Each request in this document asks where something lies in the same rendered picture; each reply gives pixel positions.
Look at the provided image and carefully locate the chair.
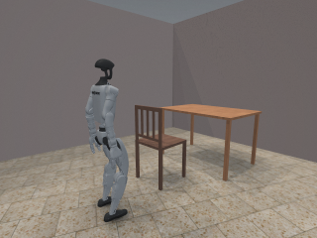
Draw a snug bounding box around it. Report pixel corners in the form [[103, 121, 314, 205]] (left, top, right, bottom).
[[135, 105, 187, 190]]

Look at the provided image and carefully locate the robot left thigh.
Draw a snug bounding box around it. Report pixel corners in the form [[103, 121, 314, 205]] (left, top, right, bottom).
[[95, 136, 117, 175]]

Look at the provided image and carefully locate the right robot hand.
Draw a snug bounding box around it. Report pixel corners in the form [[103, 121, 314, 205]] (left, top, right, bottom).
[[109, 146, 123, 170]]

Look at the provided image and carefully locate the left robot forearm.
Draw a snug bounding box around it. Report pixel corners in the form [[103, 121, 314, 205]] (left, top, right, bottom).
[[85, 113, 97, 136]]

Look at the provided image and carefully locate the robot torso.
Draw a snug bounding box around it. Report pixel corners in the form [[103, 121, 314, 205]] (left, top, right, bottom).
[[92, 82, 117, 146]]

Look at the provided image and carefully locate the table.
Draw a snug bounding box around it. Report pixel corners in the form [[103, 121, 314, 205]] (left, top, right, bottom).
[[161, 104, 263, 181]]

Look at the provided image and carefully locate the right robot upper arm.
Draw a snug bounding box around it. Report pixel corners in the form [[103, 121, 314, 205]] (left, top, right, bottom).
[[102, 85, 119, 120]]

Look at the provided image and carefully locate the left robot hand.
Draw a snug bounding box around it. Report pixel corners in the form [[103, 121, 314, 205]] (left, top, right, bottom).
[[89, 135, 101, 154]]

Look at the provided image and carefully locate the left robot upper arm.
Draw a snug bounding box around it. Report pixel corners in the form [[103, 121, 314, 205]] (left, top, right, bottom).
[[85, 84, 94, 116]]

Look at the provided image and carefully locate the right robot forearm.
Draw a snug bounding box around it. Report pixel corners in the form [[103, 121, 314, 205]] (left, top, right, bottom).
[[103, 112, 117, 148]]

